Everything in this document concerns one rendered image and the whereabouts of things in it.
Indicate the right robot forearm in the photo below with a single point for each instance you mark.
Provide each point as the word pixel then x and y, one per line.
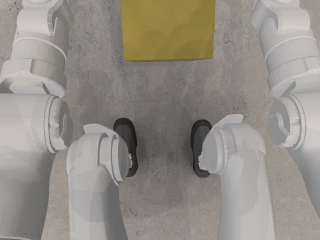
pixel 288 45

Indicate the left robot foot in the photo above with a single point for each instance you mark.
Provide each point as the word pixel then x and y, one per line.
pixel 125 128

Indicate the robot left upper arm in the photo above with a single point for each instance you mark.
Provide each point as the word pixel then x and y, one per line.
pixel 33 128

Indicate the left robot thigh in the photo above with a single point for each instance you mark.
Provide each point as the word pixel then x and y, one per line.
pixel 93 188

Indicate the carton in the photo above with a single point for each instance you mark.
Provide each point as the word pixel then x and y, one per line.
pixel 168 30

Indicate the left robot forearm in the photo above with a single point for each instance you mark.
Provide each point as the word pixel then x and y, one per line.
pixel 39 50

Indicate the robot right upper arm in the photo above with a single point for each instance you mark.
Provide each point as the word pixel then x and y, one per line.
pixel 294 124

